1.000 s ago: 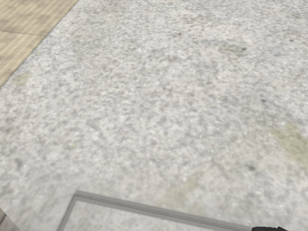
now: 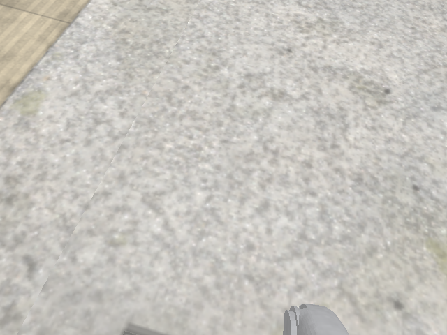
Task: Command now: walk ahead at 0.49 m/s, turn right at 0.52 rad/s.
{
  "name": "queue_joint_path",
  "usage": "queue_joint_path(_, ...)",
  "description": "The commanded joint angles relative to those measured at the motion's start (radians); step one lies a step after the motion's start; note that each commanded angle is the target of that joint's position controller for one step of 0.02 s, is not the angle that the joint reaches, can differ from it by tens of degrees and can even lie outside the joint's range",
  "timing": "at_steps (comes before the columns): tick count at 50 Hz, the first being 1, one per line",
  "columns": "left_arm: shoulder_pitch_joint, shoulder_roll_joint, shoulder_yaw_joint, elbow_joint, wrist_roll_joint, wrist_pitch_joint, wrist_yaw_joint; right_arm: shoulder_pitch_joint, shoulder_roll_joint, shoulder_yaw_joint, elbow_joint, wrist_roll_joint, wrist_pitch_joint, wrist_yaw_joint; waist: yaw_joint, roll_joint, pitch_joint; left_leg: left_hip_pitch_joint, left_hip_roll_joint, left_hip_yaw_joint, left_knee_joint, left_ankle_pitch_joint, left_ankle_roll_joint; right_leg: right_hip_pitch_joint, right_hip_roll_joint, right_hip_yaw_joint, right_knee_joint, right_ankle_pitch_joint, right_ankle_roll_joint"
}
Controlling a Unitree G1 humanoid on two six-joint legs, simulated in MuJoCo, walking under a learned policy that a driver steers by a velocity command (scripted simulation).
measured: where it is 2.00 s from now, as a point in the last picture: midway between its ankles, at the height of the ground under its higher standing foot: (308, 135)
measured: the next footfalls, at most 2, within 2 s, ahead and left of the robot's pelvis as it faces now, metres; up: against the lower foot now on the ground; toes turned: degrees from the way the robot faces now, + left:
right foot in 0.02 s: +0.20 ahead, -0.13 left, +0.22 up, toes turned +6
left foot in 0.56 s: +0.48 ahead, +0.04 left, +0.22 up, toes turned -21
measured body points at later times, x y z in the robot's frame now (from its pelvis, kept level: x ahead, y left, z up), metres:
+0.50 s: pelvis +0.27 -0.05 +0.22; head +0.29 -0.07 +0.67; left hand +0.34 +0.23 +0.11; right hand +0.55 -0.28 +0.22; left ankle +0.45 +0.06 -0.47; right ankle +0.16 -0.13 -0.52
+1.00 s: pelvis +0.52 -0.16 +0.20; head +0.52 -0.18 +0.65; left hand +0.78 -0.02 +0.14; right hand +0.42 -0.40 +0.06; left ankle +0.47 +0.02 -0.46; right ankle +0.52 -0.26 -0.52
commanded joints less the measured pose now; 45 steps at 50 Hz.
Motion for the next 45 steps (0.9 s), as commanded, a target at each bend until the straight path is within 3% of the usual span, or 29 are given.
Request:
queue_joint_path(1,0.022,0.097,0.003,-0.13,-0.021,-0.037,-0.022,-0.02,-0.223,-0.034,-0.083,0.034,0.011,-0.001,0.052,0.317,-0.178,-0.106,0.093,0.03,0.021,1.682,0.279,0.556,0.11,-0.235,-0.329,-0.067,-0.045)
queue_joint_path(2,0.243,0.117,0.017,-0.069,-0.034,-0.064,-0.029,-0.111,-0.259,-0.041,-0.096,0.062,0.018,0.033,0.156,0.372,-0.301,-0.087,0.08,0.029,0.242,1.776,0.276,0.704,0.165,-0.127,-0.415,0.034,-0.061)
queue_joint_path(3,0.213,0.149,0.034,-0.033,-0.019,-0.085,-0.024,-0.134,-0.225,-0.036,-0.144,0.078,0.031,0.042,0.127,0.211,-0.27,-0.194,0.004,0.04,0.413,1.526,0.22,0.693,0.208,-0.014,-0.547,-0.01,-0.09)
queue_joint_path(4,0.226,0.184,0.051,-0.058,-0.012,-0.088,-0.006,-0.196,-0.186,-0.025,-0.206,0.054,0.022,0.052,0.146,0.06,-0.248,-0.385,-0.13,0.022,0.846,1.015,0.201,0.715,0.091,0.368,-0.799,-0.392,-0.187)
queue_joint_path(5,0.189,0.225,0.058,-0.026,0.013,-0.087,0.015,-0.385,-0.106,-0.002,-0.287,0.007,0.001,0.091,0.112,-0.073,-0.201,-0.654,-0.301,-0.167,1.197,0.16,0.181,0.689,-0.006,0.795,-1.099,-0.559,-0.255)
queue_joint_path(6,0.155,0.238,0.054,-0.049,0.058,-0.096,0.028,-0.445,-0.013,0.022,-0.359,-0.024,-0.017,0.112,0.031,-0.015,-0.156,-0.713,-0.319,-0.325,1.391,0.112,0.196,0.584,-0.024,0.904,-1.204,-0.532,-0.211)
queue_joint_path(7,0.179,0.255,0.063,-0.018,0.071,-0.108,0.05,-0.471,0.017,0.031,-0.389,-0.041,-0.028,0.11,0.025,-0.012,-0.128,-0.799,-0.313,-0.362,1.453,0.096,0.222,0.577,-0.051,0.928,-1.24,-0.488,-0.189)
queue_joint_path(8,0.226,0.229,0.063,0.028,0.069,-0.124,0.066,-0.497,0.05,0.044,-0.415,-0.051,-0.052,0.106,0.03,-0.042,-0.082,-0.907,-0.325,-0.379,1.584,0.021,0.238,0.568,-0.058,0.996,-1.279,-0.464,-0.218)
queue_joint_path(9,0.198,0.153,0.042,0.036,0.064,-0.148,0.065,-0.451,0.047,0.041,-0.409,-0.068,-0.065,0.097,-0.006,-0.051,-0.047,-0.972,-0.293,-0.409,1.607,0.047,0.237,0.555,-0.061,0.98,-1.283,-0.346,-0.189)
queue_joint_path(10,0.178,0.109,0.03,0.053,0.078,-0.176,0.063,-0.456,0.021,0.037,-0.43,-0.081,-0.08,0.097,-0.002,-0.117,-0.088,-1.046,-0.311,-0.416,1.75,-0.029,0.229,0.604,-0.036,0.963,-1.291,-0.241,-0.2)
queue_joint_path(13,0.164,0.116,0.039,0.097,0.044,-0.255,0.042,-0.452,0.012,0.044,-0.399,-0.093,-0.056,0.072,-0.065,0.003,-0.032,-1.14,-0.26,-0.398,1.613,-0.087,0.205,0.647,-0.05,0.726,-1.279,0.191,-0.153)
queue_joint_path(15,0.075,0.135,0.047,0.037,0.015,-0.261,0.04,-0.461,-0.089,0.02,-0.385,-0.063,-0.033,0.066,-0.09,0.158,-0.018,-0.896,-0.18,-0.318,1.052,0.071,0.161,0.583,-0.064,0.609,-1.453,0.418,-0.126)
queue_joint_path(17,0.159,0.15,0.061,0.062,0.005,-0.272,0.043,-0.575,-0.082,0.019,-0.409,-0.037,-0.012,0.065,-0.02,0.115,-0.042,-0.806,-0.157,-0.258,0.809,0.2,0.132,0.679,-0.093,0.564,-1.502,0.709,-0.136)
queue_joint_path(20,0.184,0.172,0.073,0.074,-0.005,-0.231,0.019,-0.492,0.018,0.046,-0.335,-0.034,-0.023,0.109,-0.012,0.05,-0.218,-0.688,-0.227,-0.216,0.598,0.291,0.184,0.919,-0.037,0.423,-1.42,0.764,-0.098)
queue_joint_path(22,0.214,0.208,0.083,0.061,-0.001,-0.216,0.015,-0.564,0.021,0.049,-0.348,-0.025,-0.024,0.115,0.01,-0.014,-0.17,-0.666,-0.271,-0.173,0.471,0.233,0.17,0.937,-0.048,0.448,-1.453,0.694,-0.097)
queue_joint_path(25,0.185,0.221,0.093,0.03,-0.013,-0.204,0.018,-0.514,-0.033,0.027,-0.329,-0.018,-0.034,0.099,-0.022,-0.099,-0.115,-0.486,-0.282,-0.198,0.218,0.272,0.141,0.938,-0.06,0.491,-1.401,0.865,-0.044)
queue_joint_path(27,0.147,0.278,0.11,0.024,-0.001,-0.198,-0.001,-0.357,-0.09,0.004,-0.298,-0.011,-0.036,0.06,-0.122,-0.022,-0.215,-0.252,-0.312,-0.22,0.063,0.259,0.148,0.967,-0.021,0.452,-1.149,1.073,0.008)
queue_joint_path(28,0.175,0.241,0.094,0.009,-0.002,-0.202,-0.012,-0.236,-0.148,-0.018,-0.286,-0.028,-0.036,0.036,-0.16,0.025,-0.306,-0.029,-0.195,-0.31,0.072,0.139,0.177,0.865,-0.003,0.401,-0.944,0.962,0.027)
queue_joint_path(29,0.236,0.122,0.061,-0.014,0.016,-0.202,-0.005,-0.094,-0.196,-0.032,-0.271,-0.043,-0.032,0.011,-0.163,0.209,-0.414,0.21,0.075,-0.545,0.121,0.012,0.225,0.675,0.027,0.287,-0.692,0.332,0.036)
queue_joint_path(30,0.224,0.121,0.038,-0.06,0.016,-0.198,-0.006,-0.108,-0.244,-0.033,-0.257,-0.059,-0.025,0.004,-0.14,0.381,-0.421,0.311,0.2,-0.913,0.039,0.019,0.348,0.369,0.092,0.146,-0.466,0.149,0.07)
queue_joint_path(31,0.189,0.171,0.041,-0.039,0.051,-0.188,0.0,-0.132,-0.172,-0.033,-0.253,-0.056,-0.024,0.011,-0.136,0.261,-0.361,0.187,0.184,-0.923,0.023,0.049,0.377,0.316,-0.004,0.127,-0.333,0.288,0.074)
queue_joint_path(32,0.063,0.178,0.039,-0.066,0.072,-0.175,-0.014,-0.149,-0.107,-0.007,-0.245,-0.044,-0.026,0.018,-0.159,0.149,-0.307,0.089,0.141,-0.809,0.036,0.114,0.374,0.318,-0.025,0.13,-0.299,0.352,0.075)
queue_joint_path(33,0.014,0.167,0.032,-0.08,0.066,-0.17,-0.023,-0.138,-0.084,0.005,-0.226,-0.036,-0.03,0.022,-0.157,0.097,-0.225,-0.043,0.088,-0.693,0.0,0.19,0.361,0.345,-0.026,0.173,-0.334,0.365,0.1)
queue_joint_path(36,0.031,0.16,0.025,-0.109,0.062,-0.146,-0.037,-0.113,-0.129,-0.008,-0.153,-0.021,-0.062,0.015,-0.08,0.124,-0.114,-0.212,0.041,-0.577,-0.04,0.448,0.337,0.396,-0.021,0.249,-0.485,0.308,0.134)
queue_joint_path(39,0.004,0.137,0.002,-0.119,0.065,-0.148,-0.038,-0.106,-0.151,-0.012,-0.129,-0.014,-0.048,0.014,-0.047,0.176,-0.108,-0.277,-0.019,-0.423,-0.098,0.528,0.298,0.518,-0.077,0.122,-0.798,0.388,0.137)
queue_joint_path(40,0.005,0.128,-0.008,-0.114,0.046,-0.16,-0.04,-0.11,-0.146,-0.01,-0.125,-0.015,-0.045,0.02,-0.055,0.207,-0.111,-0.35,-0.08,-0.352,-0.107,0.507,0.282,0.653,-0.066,0.074,-0.936,0.379,0.13)
queue_joint_path(42,-0.056,0.129,-0.013,-0.13,0.028,-0.159,-0.041,-0.044,-0.205,-0.029,-0.099,-0.011,-0.019,0.032,-0.092,0.217,-0.089,-0.422,-0.082,-0.352,-0.117,0.392,0.282,0.809,-0.017,-0.004,-1.073,0.369,0.124)
queue_joint_path(44,0.022,0.133,-0.006,-0.111,0.02,-0.17,-0.033,-0.009,-0.225,-0.038,-0.081,0.002,-0.012,0.044,-0.039,0.147,-0.097,-0.488,-0.074,-0.358,-0.029,0.367,0.254,1.022,0.003,-0.024,-1.183,0.496,0.101)
queue_joint_path(45,0.122,0.169,0.011,-0.069,0.033,-0.179,-0.021,-0.003,-0.199,-0.031,-0.089,0.001,-0.015,0.051,0.002,0.082,-0.151,-0.528,-0.128,-0.316,0.124,0.369,0.22,1.172,-0.015,0.011,-1.208,0.465,0.094)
